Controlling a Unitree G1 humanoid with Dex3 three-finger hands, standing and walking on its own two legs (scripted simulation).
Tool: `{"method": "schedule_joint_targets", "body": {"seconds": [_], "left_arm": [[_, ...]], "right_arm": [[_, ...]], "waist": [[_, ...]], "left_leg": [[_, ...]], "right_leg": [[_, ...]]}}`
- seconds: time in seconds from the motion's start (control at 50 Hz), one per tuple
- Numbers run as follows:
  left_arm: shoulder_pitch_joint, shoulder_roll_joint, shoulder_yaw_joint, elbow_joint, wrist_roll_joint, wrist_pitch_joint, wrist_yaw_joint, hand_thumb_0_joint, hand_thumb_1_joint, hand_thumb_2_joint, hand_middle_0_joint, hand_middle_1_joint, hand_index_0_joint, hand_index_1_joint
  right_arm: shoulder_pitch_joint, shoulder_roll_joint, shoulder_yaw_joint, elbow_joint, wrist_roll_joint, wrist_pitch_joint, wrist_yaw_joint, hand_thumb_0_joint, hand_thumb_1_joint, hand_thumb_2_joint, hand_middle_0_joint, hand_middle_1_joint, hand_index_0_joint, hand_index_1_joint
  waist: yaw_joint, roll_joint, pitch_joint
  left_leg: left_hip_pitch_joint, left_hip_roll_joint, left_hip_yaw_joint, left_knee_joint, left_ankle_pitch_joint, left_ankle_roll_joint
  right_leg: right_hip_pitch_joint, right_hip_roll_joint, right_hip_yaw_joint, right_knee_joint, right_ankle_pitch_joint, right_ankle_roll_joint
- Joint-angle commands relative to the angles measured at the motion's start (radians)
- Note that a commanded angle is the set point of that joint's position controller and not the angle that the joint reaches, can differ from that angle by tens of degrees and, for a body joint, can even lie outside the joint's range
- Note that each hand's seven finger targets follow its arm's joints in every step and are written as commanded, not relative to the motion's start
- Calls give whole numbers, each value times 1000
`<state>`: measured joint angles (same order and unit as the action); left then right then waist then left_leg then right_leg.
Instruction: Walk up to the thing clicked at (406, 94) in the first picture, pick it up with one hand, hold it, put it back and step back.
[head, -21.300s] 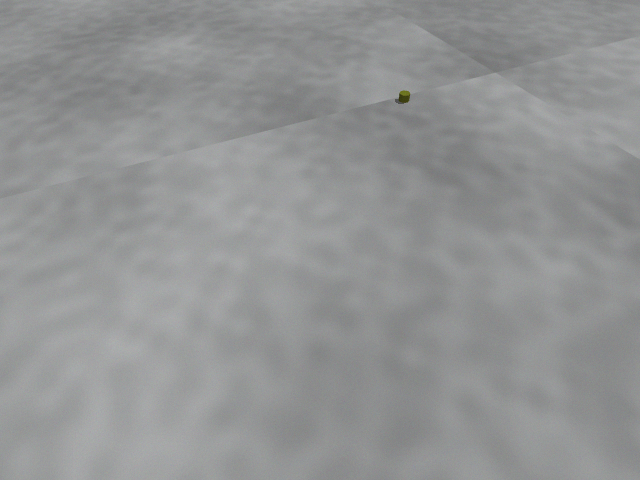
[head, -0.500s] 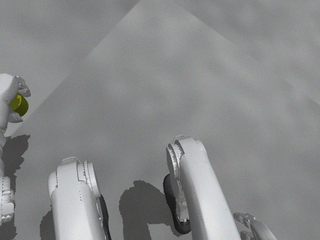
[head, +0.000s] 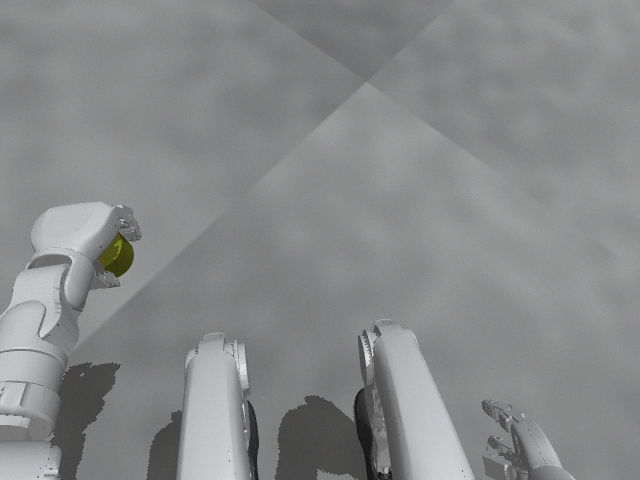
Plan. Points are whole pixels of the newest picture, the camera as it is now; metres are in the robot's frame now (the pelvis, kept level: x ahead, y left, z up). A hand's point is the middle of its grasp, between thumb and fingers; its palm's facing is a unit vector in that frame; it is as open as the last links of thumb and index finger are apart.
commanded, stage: lift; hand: left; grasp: from above
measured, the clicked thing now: (102, 252) +0.43 +0.28 -0.10
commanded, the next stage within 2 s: hold in 0.92 s
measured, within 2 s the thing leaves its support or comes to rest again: neither
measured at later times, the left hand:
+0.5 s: hand (27, 249) +0.35 +0.25 +0.11, palm faces -0.44 -0.11 -0.89, open 8.0 cm
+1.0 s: hand out of the picture +0.38 +0.23 +0.18, palm faces -0.45 -0.11 -0.89, open 8.0 cm
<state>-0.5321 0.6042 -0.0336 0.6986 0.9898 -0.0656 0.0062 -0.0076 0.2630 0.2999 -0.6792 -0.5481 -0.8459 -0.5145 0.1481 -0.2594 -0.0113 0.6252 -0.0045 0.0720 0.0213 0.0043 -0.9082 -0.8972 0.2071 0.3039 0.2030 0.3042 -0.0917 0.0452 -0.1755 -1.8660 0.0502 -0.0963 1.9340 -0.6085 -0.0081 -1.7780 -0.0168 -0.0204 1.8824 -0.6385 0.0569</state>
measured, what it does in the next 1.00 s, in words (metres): rises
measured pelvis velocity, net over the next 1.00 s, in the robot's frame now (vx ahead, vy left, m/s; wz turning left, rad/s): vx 0.07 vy -0.01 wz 0.04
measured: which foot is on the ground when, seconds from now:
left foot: down 0.00-1.00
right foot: down 0.00-1.00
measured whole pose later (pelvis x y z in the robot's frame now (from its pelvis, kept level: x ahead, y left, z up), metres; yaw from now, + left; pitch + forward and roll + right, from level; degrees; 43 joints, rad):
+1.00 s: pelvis +0.07 -0.01 +0.26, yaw +2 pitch +10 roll -1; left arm -0.31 0.39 -0.17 0.79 0.97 0.03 0.11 0.00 0.24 0.34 -0.68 -0.56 -0.84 -0.53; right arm 0.25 -0.24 -0.04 0.74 0.04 0.00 -0.05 0.01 -0.90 -0.90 0.21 0.30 0.20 0.30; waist -0.05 0.04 -0.08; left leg -0.65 0.06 0.02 0.85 -0.37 -0.02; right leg -0.62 -0.03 0.01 0.83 -0.38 0.03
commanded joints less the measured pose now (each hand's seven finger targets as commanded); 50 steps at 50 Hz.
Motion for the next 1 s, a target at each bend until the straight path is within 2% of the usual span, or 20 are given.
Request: {"method": "schedule_joint_targets", "body": {"seconds": [0.0, 0.08, 0.18, 0.2, 0.26, 0.34, 0.36, 0.44, 0.48, 0.54, 0.6, 0.62, 0.66, 0.72, 0.82, 0.84, 0.88, 0.9, 0.96, 0.98], "left_arm": [[-273, 252, 91, -262, -9, 30, 49, 0, 617, 511, -884, -700, -952, -629], [-196, 186, 54, -267, -23, 56, 41, 0, 626, 500, -884, -705, -955, -631], [-93, 144, 34, -260, -31, 71, 38, 0, 608, 497, -884, -688, -948, -621], [-89, 157, 36, -257, -31, 70, 40, 0, 598, 468, -869, -683, -937, -612], [-99, 117, 10, -241, -39, 64, 46, 0, 591, 446, -868, -669, -936, -598], [-91, 100, -2, -214, -23, 46, 60, 0, 598, 422, -864, -677, -939, -600], [-83, 107, 11, -214, -24, 43, 67, 0, 601, 428, -868, -675, -941, -599], [-51, 56, -16, -183, -10, 46, 104, 0, 617, 437, -879, -688, -953, -611], [-67, 91, 14, -176, 1, 50, 128, 0, 601, 454, -870, -690, -942, -616], [-110, 48, -32, -156, 13, 60, 150, 0, 664, 486, -921, -695, -991, -624], [-88, 40, -27, -108, 8, 75, 165, 0, 657, 488, -914, -695, -984, -624], [-99, 31, -42, -103, 8, 82, 165, 0, 657, 502, -914, -708, -983, -637], [-80, 37, -32, -80, 0, 91, 170, 0, 635, 524, -909, -706, -971, -642], [-54, 5, -63, -62, -8, 98, 160, 0, 630, 510, -916, -677, -975, -617], [-61, 5, -56, -71, -17, 103, 151, 0, 634, 533, -928, -676, -982, -621], [-72, -14, -73, -72, -19, 101, 149, 0, 626, 512, -923, -667, -978, -609], [-79, 11, -57, -82, -14, 97, 150, 0, 620, 543, -929, -669, -979, -618], [-66, -6, -67, -65, -11, 96, 147, 0, 619, 540, -923, -680, -976, -626], [-99, 16, -51, -112, -5, 90, 151, 0, 646, 590, -949, -689, -998, -639], [-82, -2, -64, -98, 0, 92, 150, 0, 636, 584, -936, -688, -988, -635]], "right_arm": [[106, -186, -74, -61, 12, -23, -29, 0, -899, -898, 200, 300, 200, 300], [83, -174, -71, -50, 18, -31, -45, 0, -898, -897, 200, 300, 200, 300], [66, -156, -63, -44, 29, -49, -62, 0, -901, -898, 200, 300, 200, 300], [60, -153, -60, -43, 32, -55, -65, 0, -902, -899, 200, 300, 200, 300], [60, -141, -55, -39, 34, -76, -74, 0, -904, -900, 200, 300, 200, 300], [65, -135, -58, -26, 37, -101, -84, 0, -905, -901, 200, 300, 200, 300], [69, -135, -62, -24, 36, -107, -85, 0, -906, -901, 200, 300, 200, 300], [71, -124, -62, -17, 41, -118, -86, 0, -905, -901, 200, 300, 200, 300], [76, -129, -66, -8, 41, -121, -87, 0, -904, -900, 200, 300, 200, 300], [86, -124, -67, 5, 41, -124, -88, 0, -900, -899, 200, 300, 200, 300], [95, -125, -72, 18, 39, -126, -88, 0, -898, -898, 200, 300, 200, 300], [98, -126, -73, 19, 40, -126, -87, 0, -898, -898, 200, 300, 200, 300], [95, -124, -74, 17, 40, -124, -86, 0, -901, -899, 200, 300, 200, 300], [93, -121, -75, 16, 43, -122, -85, 0, -899, -898, 200, 300, 200, 300], [105, -126, -79, 17, 42, -120, -81, 0, -900, -897, 200, 300, 200, 300], [102, -123, -78, 17, 42, -119, -81, 0, -901, -898, 200, 300, 200, 300], [99, -126, -79, 16, 44, -116, -81, 0, -901, -898, 200, 300, 200, 300], [102, -125, -80, 16, 45, -116, -80, 0, -901, -898, 200, 300, 200, 300], [103, -127, -83, 17, 44, -112, -80, 0, -899, -897, 200, 300, 200, 300], [97, -123, -82, 20, 45, -110, -80, 0, -897, -897, 200, 300, 200, 300]], "waist": [[1, 173, -591], [-1, 152, -521], [6, 92, -415], [10, 72, -392], [-5, 46, -316], [8, 51, -313], [15, 55, -317], [22, 43, -284], [28, 46, -277], [18, 36, -261], [31, 23, -262], [30, 32, -258], [39, 24, -231], [37, -3, -208], [44, -8, -210], [39, -9, -204], [48, -15, -201], [38, -23, -194], [51, 0, -230], [49, -4, -223]], "left_leg": [[647, -24, 23, -418, 52, 24], [738, -19, 15, -529, 30, 20], [815, -19, 22, -645, 32, 18], [827, -23, 29, -666, 29, 19], [855, -25, 36, -730, 13, 20], [957, -29, 44, -805, 50, 15], [981, -27, 47, -821, 65, 14], [1054, -39, 61, -896, 99, 9], [1086, -43, 71, -927, 120, 8], [1154, -45, 82, -970, 182, 5], [1209, -42, 80, -1017, 251, 2], [1232, -41, 83, -1033, 273, 2], [1254, -45, 83, -1068, 280, 1], [1291, -52, 96, -1100, 323, 5], [1368, -49, 96, -1154, 400, 4], [1380, -49, 98, -1163, 410, 5], [1403, -52, 105, -1183, 421, 7], [1406, -53, 105, -1187, 427, 8], [1460, -55, 112, -1210, 476, 5], [1475, -54, 114, -1218, 495, 5]], "right_leg": [[362, 38, -55, -335, 128, -75], [447, 40, -48, -431, 119, -71], [577, 43, -32, -565, 114, -72], [609, 43, -28, -599, 107, -72], [673, 41, -11, -682, 89, -71], [762, 41, 2, -767, 115, -73], [792, 41, 7, -791, 122, -71], [880, 43, 18, -884, 137, -71], [929, 47, 22, -919, 149, -69], [976, 49, 22, -961, 212, -68], [1041, 48, 18, -995, 278, -64], [1056, 48, 19, -1008, 302, -64], [1095, 49, 20, -1045, 306, -62], [1148, 47, 23, -1093, 349, -58], [1221, 43, 23, -1141, 423, -54], [1231, 44, 25, -1152, 437, -53], [1257, 41, 27, -1178, 447, -52], [1259, 40, 29, -1183, 455, -50], [1307, 40, 31, -1203, 502, -50], [1312, 40, 29, -1207, 521, -50]]}}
